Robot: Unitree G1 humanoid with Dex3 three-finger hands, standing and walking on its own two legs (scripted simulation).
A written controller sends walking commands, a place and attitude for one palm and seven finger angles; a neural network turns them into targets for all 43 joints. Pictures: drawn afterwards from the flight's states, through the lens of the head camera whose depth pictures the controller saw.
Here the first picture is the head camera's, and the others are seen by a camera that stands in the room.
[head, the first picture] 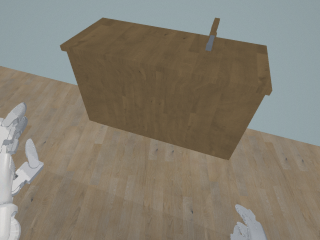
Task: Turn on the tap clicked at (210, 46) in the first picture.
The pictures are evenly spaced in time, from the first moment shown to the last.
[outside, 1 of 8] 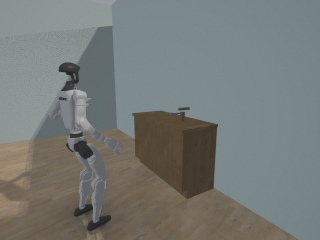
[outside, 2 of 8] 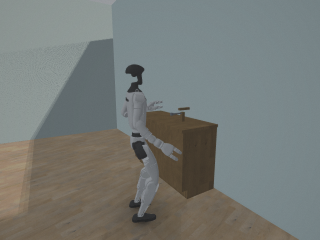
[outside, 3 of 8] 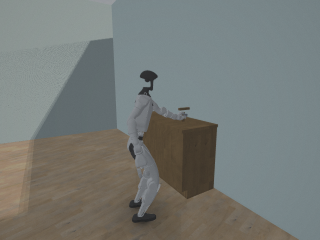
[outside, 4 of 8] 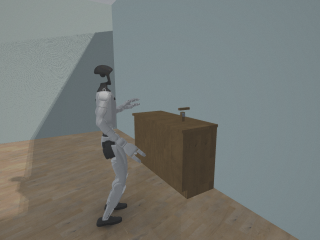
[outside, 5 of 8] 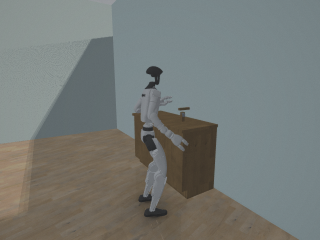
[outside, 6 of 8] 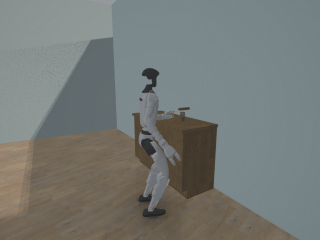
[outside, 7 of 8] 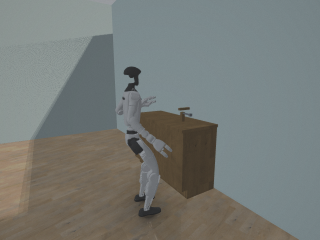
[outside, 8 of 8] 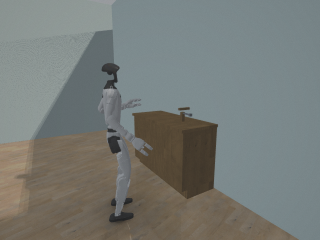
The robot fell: no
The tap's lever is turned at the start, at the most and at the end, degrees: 0 86 86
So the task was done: yes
